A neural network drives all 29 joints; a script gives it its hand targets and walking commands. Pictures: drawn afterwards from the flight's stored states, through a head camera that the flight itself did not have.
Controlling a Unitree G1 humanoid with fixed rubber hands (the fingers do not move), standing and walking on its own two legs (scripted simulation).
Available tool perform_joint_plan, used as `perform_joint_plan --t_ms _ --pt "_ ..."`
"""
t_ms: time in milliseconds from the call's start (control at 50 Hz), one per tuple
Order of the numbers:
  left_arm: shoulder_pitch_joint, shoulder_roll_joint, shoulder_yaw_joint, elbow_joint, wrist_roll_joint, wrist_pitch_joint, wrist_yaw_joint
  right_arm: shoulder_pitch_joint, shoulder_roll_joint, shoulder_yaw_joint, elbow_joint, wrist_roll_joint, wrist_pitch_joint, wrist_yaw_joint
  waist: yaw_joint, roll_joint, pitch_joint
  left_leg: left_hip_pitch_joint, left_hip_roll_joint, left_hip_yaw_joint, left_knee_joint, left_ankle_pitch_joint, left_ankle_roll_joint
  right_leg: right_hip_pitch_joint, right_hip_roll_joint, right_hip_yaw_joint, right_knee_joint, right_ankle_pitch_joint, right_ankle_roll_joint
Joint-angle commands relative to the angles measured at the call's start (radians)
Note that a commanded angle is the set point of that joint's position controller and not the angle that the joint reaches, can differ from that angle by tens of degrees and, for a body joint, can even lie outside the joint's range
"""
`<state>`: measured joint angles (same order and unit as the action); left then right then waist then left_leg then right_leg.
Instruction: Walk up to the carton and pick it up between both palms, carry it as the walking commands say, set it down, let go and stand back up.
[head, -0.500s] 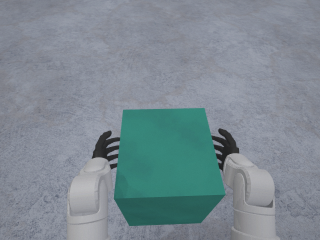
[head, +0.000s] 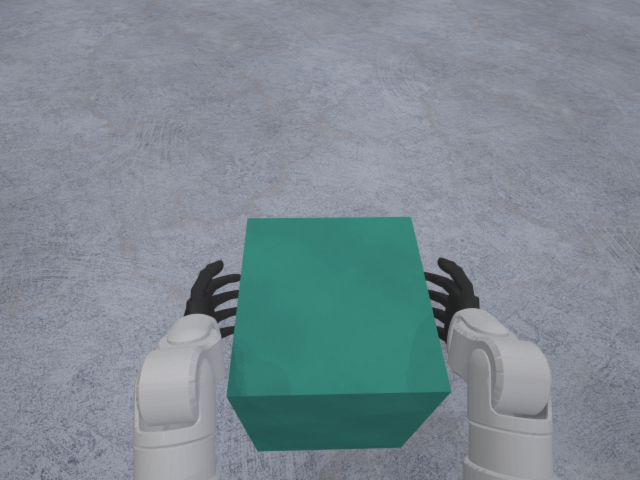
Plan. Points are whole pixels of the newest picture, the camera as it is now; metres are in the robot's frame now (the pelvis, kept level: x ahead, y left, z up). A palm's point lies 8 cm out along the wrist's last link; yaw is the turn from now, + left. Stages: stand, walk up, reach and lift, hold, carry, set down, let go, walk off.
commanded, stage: carry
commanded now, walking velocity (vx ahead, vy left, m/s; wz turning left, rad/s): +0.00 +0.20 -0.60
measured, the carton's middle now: (329, 341) +0.30 -0.01 +0.01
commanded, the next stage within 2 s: none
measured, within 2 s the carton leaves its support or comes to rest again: neither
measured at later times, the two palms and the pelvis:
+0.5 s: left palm (220, 350) +0.25 +0.12 +0.10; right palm (503, 464) +0.14 -0.15 +0.08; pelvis -0.06 +0.09 +0.02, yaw -18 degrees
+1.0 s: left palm (133, 339) +0.26 +0.21 +0.09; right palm out of the picture +0.11 -0.04 +0.11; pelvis -0.06 +0.24 +0.02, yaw -35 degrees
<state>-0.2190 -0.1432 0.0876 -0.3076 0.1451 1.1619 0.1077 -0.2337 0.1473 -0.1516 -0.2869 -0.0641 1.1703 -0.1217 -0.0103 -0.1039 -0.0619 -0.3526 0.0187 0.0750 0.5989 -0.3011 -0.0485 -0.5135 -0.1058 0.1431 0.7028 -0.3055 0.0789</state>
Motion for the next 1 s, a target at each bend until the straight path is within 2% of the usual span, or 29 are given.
perform_joint_plan --t_ms 0,20,40,120,160,220,240,260,280,300,320,340,360,420,480,620,660,680,700,720,740,760,780,800,820,880,900,920,980 --pt "-0.442 -0.934 -0.722 -0.061 -0.432 0.023 -0.267 -0.412 0.955 0.731 -0.011 0.341 0.005 0.293 -0.008 0.515 -0.234 0.065 0.383 -0.339 -0.227 0.454 0.238 -0.045 0.057 -0.234 0.393 -0.39 -0.045" --pt "-0.469 -0.997 -0.724 -0.049 -0.467 0.008 -0.274 -0.434 0.968 0.722 -0.053 0.351 0.0 0.292 0.0 0.394 -0.194 0.158 0.287 -0.184 -0.184 0.639 0.187 -0.094 0.103 -0.21 0.439 -0.33 -0.056" --pt "-0.487 -1.015 -0.728 -0.054 -0.482 -0.013 -0.266 -0.482 0.98 0.728 -0.086 0.372 -0.013 0.296 -0.003 0.346 -0.231 0.277 0.269 -0.079 -0.124 0.714 0.154 -0.167 0.11 -0.209 0.459 -0.272 -0.044" --pt "-0.484 -1.0 -0.774 -0.126 -0.51 -0.021 -0.244 -0.457 0.934 0.711 -0.113 0.355 -0.035 0.287 0.003 0.357 -0.308 0.372 0.229 0.002 -0.103 0.64 0.148 -0.074 0.123 -0.26 0.231 -0.136 -0.034" --pt "-0.402 -0.965 -0.766 -0.098 -0.5 -0.008 -0.24 -0.397 0.917 0.706 -0.089 0.34 -0.024 0.277 -0.002 0.362 -0.342 0.402 0.265 -0.004 -0.079 0.647 0.188 -0.016 0.114 -0.27 0.119 -0.126 -0.05" --pt "-0.329 -0.92 -0.726 -0.046 -0.464 0.012 -0.25 -0.303 0.899 0.718 -0.024 0.313 -0.003 0.266 -0.007 0.296 -0.363 0.368 0.276 0.007 -0.031 0.583 0.201 0.127 0.126 -0.307 -0.129 -0.064 -0.091" --pt "-0.319 -0.921 -0.718 -0.035 -0.462 0.017 -0.261 -0.287 0.9 0.736 -0.017 0.306 0.0 0.263 0.001 0.212 -0.359 0.294 0.24 0.038 0.04 0.489 0.156 0.248 0.082 -0.269 -0.33 0.077 -0.09" --pt "-0.272 -0.928 -0.713 -0.002 -0.451 0.017 -0.272 -0.301 0.895 0.751 -0.054 0.316 -0.001 0.26 0.008 0.126 -0.36 0.124 0.2 0.033 0.113 0.341 0.093 0.417 -0.028 -0.131 -0.388 0.228 -0.099" --pt "-0.272 -0.934 -0.7 0.022 -0.451 0.022 -0.282 -0.347 0.898 0.753 -0.056 0.317 0.003 0.259 -0.002 -0.036 -0.303 -0.214 0.138 0.044 0.219 -0.183 0.019 0.596 -0.27 0.189 -0.318 0.504 -0.162" --pt "-0.258 -0.948 -0.701 0.056 -0.448 0.008 -0.284 -0.368 0.905 0.785 -0.09 0.327 0.008 0.265 0.022 -0.198 -0.298 -0.348 0.088 -0.027 0.366 -0.303 -0.009 0.615 -0.379 0.347 -0.262 0.627 -0.296" --pt "-0.284 -0.965 -0.688 0.045 -0.467 -0.001 -0.289 -0.417 0.922 0.8 -0.11 0.345 0.001 0.266 0.021 -0.167 -0.269 -0.342 0.096 -0.093 0.483 -0.301 -0.01 0.517 -0.401 0.38 -0.297 0.505 -0.326" --pt "-0.333 -0.956 -0.662 0.029 -0.458 -0.003 -0.292 -0.473 0.962 0.811 -0.091 0.361 -0.005 0.266 0.022 -0.03 -0.242 -0.334 0.081 -0.111 0.521 -0.244 -0.013 0.496 -0.323 0.257 -0.328 0.368 -0.266" --pt "-0.403 -0.973 -0.666 0.0 -0.476 -0.008 -0.295 -0.519 0.976 0.815 -0.093 0.378 -0.011 0.266 0.014 0.013 -0.224 -0.347 0.09 -0.129 0.527 -0.148 -0.022 0.483 -0.259 0.148 -0.345 0.258 -0.204" --pt "-0.425 -0.981 -0.65 -0.037 -0.476 -0.023 -0.291 -0.566 0.98 0.837 -0.142 0.416 -0.007 0.272 0.011 -0.077 -0.174 -0.275 0.078 -0.113 0.527 -0.01 -0.038 0.351 -0.151 0.073 -0.375 0.193 -0.174" --pt "-0.37 -0.94 -0.62 -0.046 -0.436 -0.016 -0.271 -0.522 0.948 0.825 -0.124 0.438 0.005 0.271 0.02 -0.1 -0.248 -0.206 0.057 -0.097 0.448 -0.047 -0.064 0.349 -0.116 0.03 -0.348 0.137 -0.179" --pt "-0.297 -0.923 -0.606 0.037 -0.398 0.018 -0.258 -0.452 0.914 0.789 -0.029 0.402 0.035 0.261 0.043 -0.152 -0.266 -0.045 -0.022 -0.051 0.153 -0.103 -0.043 0.27 -0.12 0.129 -0.315 0.169 -0.175" --pt "-0.285 -0.932 -0.624 0.053 -0.406 0.02 -0.263 -0.437 0.895 0.775 -0.021 0.387 0.035 0.265 0.04 -0.222 -0.262 -0.011 -0.037 -0.05 -0.02 -0.108 -0.031 0.285 -0.116 0.156 -0.287 0.211 -0.173" --pt "-0.296 -0.943 -0.628 0.062 -0.408 0.021 -0.263 -0.448 0.91 0.77 -0.01 0.388 0.035 0.267 0.026 -0.195 -0.253 0.058 -0.04 -0.037 -0.167 -0.072 -0.021 0.256 -0.103 0.148 -0.254 0.193 -0.151" --pt "-0.312 -0.964 -0.646 0.06 -0.415 0.021 -0.261 -0.449 0.903 0.756 -0.014 0.385 0.031 0.272 0.015 -0.15 -0.27 0.181 -0.025 -0.028 -0.314 -0.023 -0.009 0.197 -0.059 0.113 -0.185 0.225 -0.119" --pt "-0.322 -0.961 -0.659 0.042 -0.422 0.015 -0.256 -0.426 0.914 0.752 -0.018 0.373 0.031 0.274 0.012 -0.043 -0.278 0.336 0.057 -0.103 -0.362 -0.018 -0.009 0.064 0.014 0.034 -0.042 0.193 -0.094" --pt "-0.317 -0.965 -0.673 0.041 -0.434 0.013 -0.256 -0.429 0.904 0.738 -0.016 0.372 0.022 0.281 0.026 0.302 -0.23 0.384 0.288 -0.322 -0.361 0.103 0.083 -0.162 0.159 -0.129 0.137 -0.13 -0.046" --pt "-0.431 -0.972 -0.716 -0.025 -0.459 0.018 -0.26 -0.419 0.93 0.708 0.046 0.356 0.003 0.283 0.012 0.622 -0.249 0.251 0.445 -0.4 -0.293 0.221 0.249 -0.196 0.114 -0.234 0.347 -0.348 -0.046" --pt "-0.509 -0.963 -0.74 -0.06 -0.483 0.011 -0.271 -0.399 0.96 0.703 0.011 0.343 -0.011 0.283 0.007 0.523 -0.176 0.109 0.385 -0.347 -0.292 0.262 0.269 -0.118 0.078 -0.197 0.467 -0.348 -0.058" --pt "-0.565 -1.024 -0.751 -0.087 -0.532 -0.009 -0.276 -0.434 0.991 0.707 -0.06 0.359 -0.019 0.284 0.01 0.359 -0.13 0.167 0.273 -0.204 -0.242 0.479 0.211 -0.148 0.116 -0.167 0.514 -0.267 -0.067" --pt "-0.593 -1.046 -0.76 -0.104 -0.557 -0.026 -0.269 -0.475 0.992 0.708 -0.099 0.376 -0.031 0.288 0.002 0.274 -0.174 0.253 0.242 -0.118 -0.174 0.612 0.169 -0.192 0.139 -0.17 0.546 -0.214 -0.054" --pt "-0.494 -1.003 -0.77 -0.078 -0.544 -0.026 -0.251 -0.458 0.915 0.693 -0.089 0.377 -0.036 0.293 0.009 0.258 -0.22 0.352 0.206 -0.029 -0.178 0.532 0.165 -0.2 0.156 -0.18 0.517 -0.114 -0.027" --pt "-0.412 -0.986 -0.771 -0.08 -0.53 -0.017 -0.248 -0.386 0.88 0.679 -0.097 0.358 -0.033 0.287 0.01 0.279 -0.25 0.4 0.216 -0.054 -0.187 0.467 0.174 -0.21 0.147 -0.191 0.453 -0.099 -0.015" --pt "-0.399 -0.963 -0.764 -0.076 -0.516 -0.012 -0.243 -0.371 0.883 0.676 -0.077 0.347 -0.03 0.284 0.011 0.315 -0.27 0.463 0.222 -0.058 -0.166 0.538 0.191 -0.218 0.138 -0.193 0.388 -0.113 -0.018" --pt "-0.371 -0.942 -0.752 -0.08 -0.488 0.001 -0.234 -0.298 0.878 0.692 -0.038 0.325 -0.017 0.28 0.007 0.283 -0.346 0.492 0.255 -0.037 -0.116 0.7 0.238 -0.103 0.125 -0.242 0.197 -0.121 -0.049"
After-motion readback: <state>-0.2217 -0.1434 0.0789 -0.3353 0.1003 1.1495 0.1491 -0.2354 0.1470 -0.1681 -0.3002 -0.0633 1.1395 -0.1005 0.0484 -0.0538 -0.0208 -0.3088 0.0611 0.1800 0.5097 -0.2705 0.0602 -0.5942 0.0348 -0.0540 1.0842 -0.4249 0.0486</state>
